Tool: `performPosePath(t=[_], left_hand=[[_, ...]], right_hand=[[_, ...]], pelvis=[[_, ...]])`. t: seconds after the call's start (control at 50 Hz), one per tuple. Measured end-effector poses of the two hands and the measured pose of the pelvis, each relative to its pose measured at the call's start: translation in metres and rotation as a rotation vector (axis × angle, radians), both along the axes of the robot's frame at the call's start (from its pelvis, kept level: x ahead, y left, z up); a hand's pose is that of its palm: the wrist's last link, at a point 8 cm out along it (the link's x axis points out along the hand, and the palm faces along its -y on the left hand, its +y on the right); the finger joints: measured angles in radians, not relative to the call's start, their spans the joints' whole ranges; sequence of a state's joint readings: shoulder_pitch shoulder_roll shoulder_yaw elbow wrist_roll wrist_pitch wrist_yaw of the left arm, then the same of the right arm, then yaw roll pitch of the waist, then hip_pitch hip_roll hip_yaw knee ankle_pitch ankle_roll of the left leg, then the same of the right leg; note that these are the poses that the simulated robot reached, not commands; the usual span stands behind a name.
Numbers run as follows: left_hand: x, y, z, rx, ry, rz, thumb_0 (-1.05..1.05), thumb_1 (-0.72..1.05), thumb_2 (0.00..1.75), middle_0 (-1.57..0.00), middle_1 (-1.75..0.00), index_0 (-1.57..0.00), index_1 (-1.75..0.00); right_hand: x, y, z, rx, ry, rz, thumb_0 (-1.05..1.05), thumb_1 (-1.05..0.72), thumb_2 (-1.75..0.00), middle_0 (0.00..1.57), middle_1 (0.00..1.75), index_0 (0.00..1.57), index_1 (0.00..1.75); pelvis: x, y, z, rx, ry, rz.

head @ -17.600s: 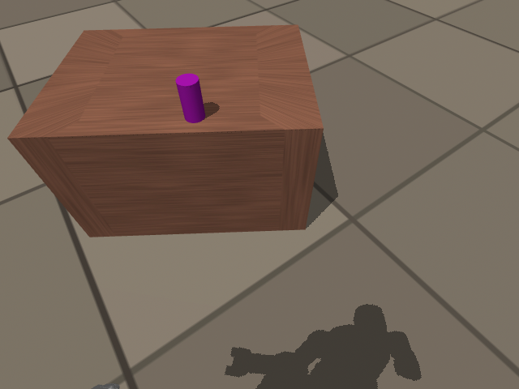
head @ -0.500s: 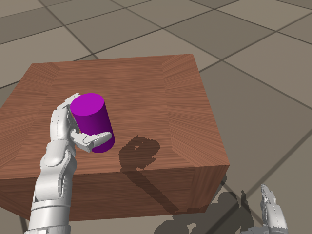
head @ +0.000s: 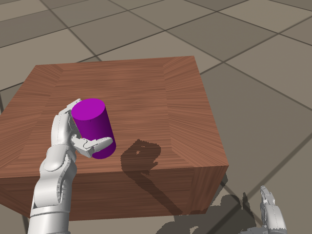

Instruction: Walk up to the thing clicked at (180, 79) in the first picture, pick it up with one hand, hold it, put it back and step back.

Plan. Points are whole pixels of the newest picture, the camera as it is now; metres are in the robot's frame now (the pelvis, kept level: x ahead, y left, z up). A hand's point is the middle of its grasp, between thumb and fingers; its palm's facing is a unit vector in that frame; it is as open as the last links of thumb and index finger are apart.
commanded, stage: hold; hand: left
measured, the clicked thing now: (96, 130) +0.31 +0.16 +0.13
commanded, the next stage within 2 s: crouch in 1.68 s
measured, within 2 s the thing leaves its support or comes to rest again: neither
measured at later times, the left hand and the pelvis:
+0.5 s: hand (91, 127) +0.32 +0.18 +0.13, palm faces +0.13 -0.99 -0.01, open 10.5 cm; pelvis +0.01 +0.00 +0.00, yaw +0 degrees
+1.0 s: hand (93, 128) +0.31 +0.17 +0.13, palm faces +0.12 -0.99 -0.01, open 10.5 cm; pelvis +0.01 +0.00 +0.00, yaw +0 degrees
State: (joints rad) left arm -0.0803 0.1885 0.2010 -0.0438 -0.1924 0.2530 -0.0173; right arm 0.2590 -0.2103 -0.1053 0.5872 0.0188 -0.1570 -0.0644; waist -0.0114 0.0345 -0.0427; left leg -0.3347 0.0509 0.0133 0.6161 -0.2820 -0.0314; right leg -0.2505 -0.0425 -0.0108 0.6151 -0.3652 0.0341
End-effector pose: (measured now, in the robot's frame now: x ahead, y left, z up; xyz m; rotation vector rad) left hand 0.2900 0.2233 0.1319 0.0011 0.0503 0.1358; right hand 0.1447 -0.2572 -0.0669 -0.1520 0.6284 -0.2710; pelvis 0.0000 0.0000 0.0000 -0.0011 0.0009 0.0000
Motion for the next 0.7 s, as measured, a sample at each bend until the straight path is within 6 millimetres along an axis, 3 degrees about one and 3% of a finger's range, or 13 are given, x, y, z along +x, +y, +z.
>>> performPosePath(t=[0.26, 0.5, 0.7], left_hand=[[0.000, -0.001, 0.009, 0.016, -0.053, -0.017, 0.00, -0.60, 0.99, -0.82, -1.19, -0.82, -1.18], [0.001, 0.003, -0.002, 0.006, -0.013, -0.001, 0.00, -0.60, 0.99, -0.82, -1.20, -0.82, -1.18], [0.003, 0.000, 0.010, 0.022, -0.051, -0.012, 0.00, -0.61, 1.00, -0.82, -1.21, -0.82, -1.19]], right_hand=[[0.011, 0.003, 0.002, -0.006, -0.023, -0.003, -0.01, 0.51, -0.06, 0.05, 0.05, 0.05, 0.05], [0.006, 0.001, 0.001, -0.006, 0.006, -0.009, -0.01, 0.52, -0.06, 0.05, 0.05, 0.05, 0.05], [0.018, 0.004, 0.001, 0.003, -0.009, -0.004, -0.01, 0.51, -0.06, 0.05, 0.05, 0.05, 0.05]], pelvis=[[0.003, 0.002, 0.001, -0.002, -0.002, 0.002], [0.008, 0.004, 0.002, -0.002, 0.002, -0.002], [0.010, 0.003, 0.003, -0.003, -0.002, 0.003]])
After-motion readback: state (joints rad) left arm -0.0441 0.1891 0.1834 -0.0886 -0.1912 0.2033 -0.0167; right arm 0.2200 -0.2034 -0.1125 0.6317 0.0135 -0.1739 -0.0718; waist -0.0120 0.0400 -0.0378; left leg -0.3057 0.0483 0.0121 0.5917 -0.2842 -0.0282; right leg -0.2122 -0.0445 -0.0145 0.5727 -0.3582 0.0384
